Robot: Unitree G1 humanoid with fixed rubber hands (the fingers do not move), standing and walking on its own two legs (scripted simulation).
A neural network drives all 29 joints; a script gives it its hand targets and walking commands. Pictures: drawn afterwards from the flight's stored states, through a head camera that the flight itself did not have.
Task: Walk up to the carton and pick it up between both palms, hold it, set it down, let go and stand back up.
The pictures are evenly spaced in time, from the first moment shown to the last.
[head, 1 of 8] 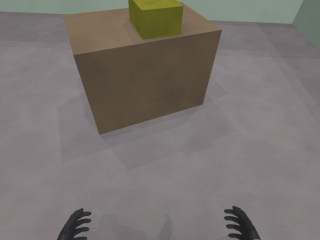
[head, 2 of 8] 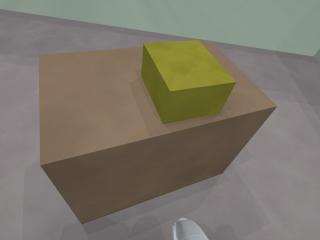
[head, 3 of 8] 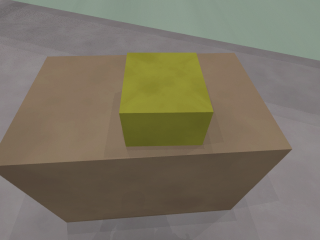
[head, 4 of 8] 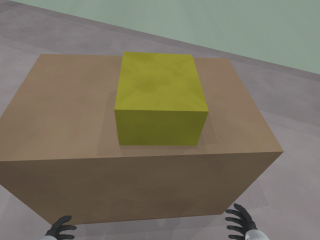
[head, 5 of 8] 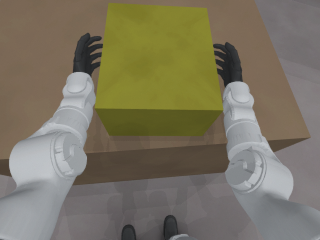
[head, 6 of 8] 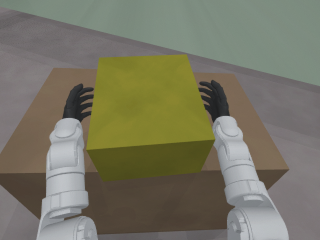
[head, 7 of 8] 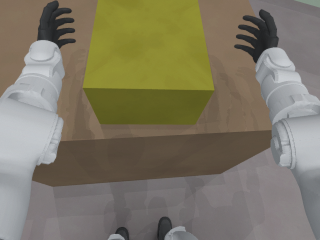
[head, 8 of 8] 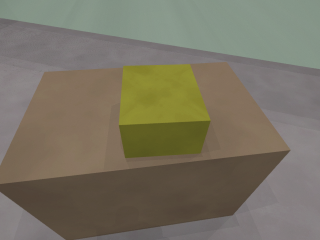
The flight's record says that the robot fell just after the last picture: no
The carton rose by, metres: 0.17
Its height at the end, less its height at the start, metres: +0.00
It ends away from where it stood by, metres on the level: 0.02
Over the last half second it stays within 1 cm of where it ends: yes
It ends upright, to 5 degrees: yes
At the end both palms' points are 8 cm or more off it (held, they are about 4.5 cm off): yes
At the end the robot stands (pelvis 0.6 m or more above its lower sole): yes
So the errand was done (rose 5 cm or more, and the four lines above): yes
